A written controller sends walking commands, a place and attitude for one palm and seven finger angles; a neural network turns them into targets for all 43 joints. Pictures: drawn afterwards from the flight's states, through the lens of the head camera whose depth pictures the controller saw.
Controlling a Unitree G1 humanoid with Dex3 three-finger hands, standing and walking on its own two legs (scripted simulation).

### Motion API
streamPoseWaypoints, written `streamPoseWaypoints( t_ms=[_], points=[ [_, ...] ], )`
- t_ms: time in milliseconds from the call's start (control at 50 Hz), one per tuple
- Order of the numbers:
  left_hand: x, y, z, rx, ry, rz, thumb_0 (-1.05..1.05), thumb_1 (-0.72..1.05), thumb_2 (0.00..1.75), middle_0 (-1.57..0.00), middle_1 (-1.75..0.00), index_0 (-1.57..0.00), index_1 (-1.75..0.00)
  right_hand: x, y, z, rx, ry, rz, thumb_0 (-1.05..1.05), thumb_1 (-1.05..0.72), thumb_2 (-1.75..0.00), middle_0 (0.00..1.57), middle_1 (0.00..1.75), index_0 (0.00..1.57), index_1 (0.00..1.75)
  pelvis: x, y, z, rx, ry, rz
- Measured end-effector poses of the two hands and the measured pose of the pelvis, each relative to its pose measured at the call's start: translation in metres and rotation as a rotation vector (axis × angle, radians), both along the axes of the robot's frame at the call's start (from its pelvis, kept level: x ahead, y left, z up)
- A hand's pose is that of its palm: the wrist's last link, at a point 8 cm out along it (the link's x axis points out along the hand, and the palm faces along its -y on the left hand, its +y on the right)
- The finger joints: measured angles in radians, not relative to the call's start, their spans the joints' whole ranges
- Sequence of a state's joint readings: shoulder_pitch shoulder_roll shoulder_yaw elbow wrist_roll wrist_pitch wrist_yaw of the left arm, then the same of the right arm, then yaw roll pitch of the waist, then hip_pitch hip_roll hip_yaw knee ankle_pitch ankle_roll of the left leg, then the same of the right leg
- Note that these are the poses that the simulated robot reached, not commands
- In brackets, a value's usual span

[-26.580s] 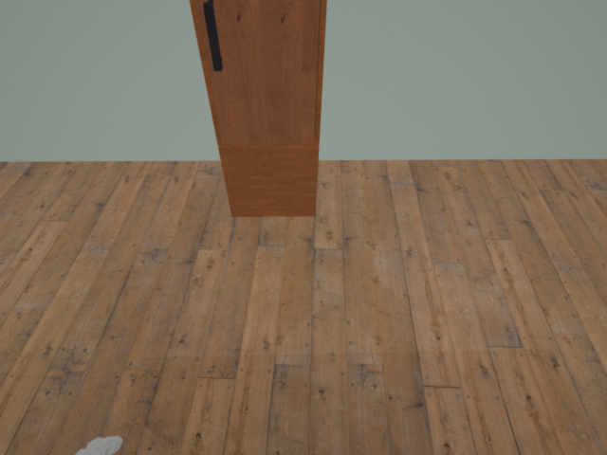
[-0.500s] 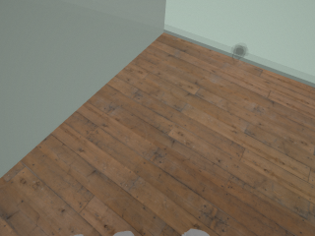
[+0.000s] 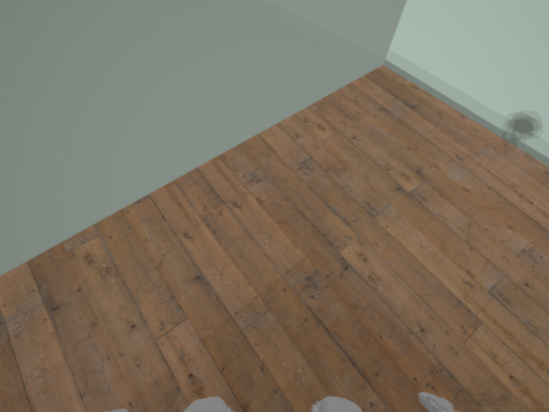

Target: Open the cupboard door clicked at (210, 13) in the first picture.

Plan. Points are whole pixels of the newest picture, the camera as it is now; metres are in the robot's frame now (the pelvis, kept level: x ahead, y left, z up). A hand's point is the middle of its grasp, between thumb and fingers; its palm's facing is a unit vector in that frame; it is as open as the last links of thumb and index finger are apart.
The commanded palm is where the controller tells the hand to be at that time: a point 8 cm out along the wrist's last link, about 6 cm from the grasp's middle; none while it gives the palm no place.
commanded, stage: turn to face it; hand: left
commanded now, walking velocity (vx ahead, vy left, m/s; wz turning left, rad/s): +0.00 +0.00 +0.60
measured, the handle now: out of the picture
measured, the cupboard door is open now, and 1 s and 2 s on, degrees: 53 53 53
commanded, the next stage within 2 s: none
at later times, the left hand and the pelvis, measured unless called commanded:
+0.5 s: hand out of the picture +0.03 +0.18 -0.17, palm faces +0.33 -0.92 -0.20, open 7.4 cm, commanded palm none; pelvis +0.02 -0.03 +0.00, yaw +20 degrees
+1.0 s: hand out of the picture -0.02 +0.14 -0.14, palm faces +0.59 -0.77 -0.25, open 7.4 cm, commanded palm none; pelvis +0.03 -0.07 +0.02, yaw +38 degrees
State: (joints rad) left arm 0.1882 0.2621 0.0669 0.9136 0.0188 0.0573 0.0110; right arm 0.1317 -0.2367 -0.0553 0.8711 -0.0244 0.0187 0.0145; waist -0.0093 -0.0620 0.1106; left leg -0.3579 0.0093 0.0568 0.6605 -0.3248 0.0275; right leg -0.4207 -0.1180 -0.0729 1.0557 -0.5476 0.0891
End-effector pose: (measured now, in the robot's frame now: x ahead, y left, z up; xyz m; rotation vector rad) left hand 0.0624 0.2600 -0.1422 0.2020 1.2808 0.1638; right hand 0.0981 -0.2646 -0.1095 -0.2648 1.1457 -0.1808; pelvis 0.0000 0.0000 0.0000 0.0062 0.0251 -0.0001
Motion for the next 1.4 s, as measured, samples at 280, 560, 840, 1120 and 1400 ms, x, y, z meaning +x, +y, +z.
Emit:
streamPoseWaypoints(
  t_ms=[280,560,840,1120,1400],
  points=[
    [0.003,-0.030,0.036,0.075,-0.146,0.132,0.01,0.91,0.90,-0.20,-0.30,-0.20,-0.29,0.028,-0.022,-0.023,0.069,0.114,0.115,0.01,-0.90,-0.90,0.21,0.30,0.20,0.30,0.012,-0.042,0.005,0.006,-0.013,0.186],
    [-0.074,-0.033,0.001,-0.013,-0.037,0.371,0.01,0.91,0.90,-0.20,-0.30,-0.21,-0.30,0.110,0.027,-0.003,0.018,0.000,0.377,0.01,-0.90,-0.90,0.20,0.30,0.20,0.30,0.019,-0.032,-0.001,0.006,-0.006,0.379],
    [-0.080,-0.050,0.035,0.110,-0.144,0.506,0.01,0.91,0.90,-0.20,-0.30,-0.20,-0.29,0.128,0.009,-0.022,0.046,0.110,0.486,0.01,-0.90,-0.90,0.21,0.30,0.20,0.30,0.033,-0.069,0.003,0.005,-0.016,0.556],
    [-0.160,-0.093,0.001,-0.014,-0.044,0.737,0.01,0.91,0.90,-0.20,-0.30,-0.21,-0.30,0.180,0.079,-0.002,0.020,0.008,0.736,0.01,-0.90,-0.90,0.20,0.30,0.20,0.30,0.025,-0.059,-0.001,0.008,-0.008,0.746],
    [-0.163,-0.099,0.031,0.122,-0.113,0.883,0.01,0.91,0.90,-0.20,-0.30,-0.20,-0.29,0.195,0.080,-0.019,0.022,0.120,0.860,0.01,-0.90,-0.90,0.21,0.30,0.20,0.30,0.051,-0.081,0.004,0.005,0.007,0.914]
  ],
)
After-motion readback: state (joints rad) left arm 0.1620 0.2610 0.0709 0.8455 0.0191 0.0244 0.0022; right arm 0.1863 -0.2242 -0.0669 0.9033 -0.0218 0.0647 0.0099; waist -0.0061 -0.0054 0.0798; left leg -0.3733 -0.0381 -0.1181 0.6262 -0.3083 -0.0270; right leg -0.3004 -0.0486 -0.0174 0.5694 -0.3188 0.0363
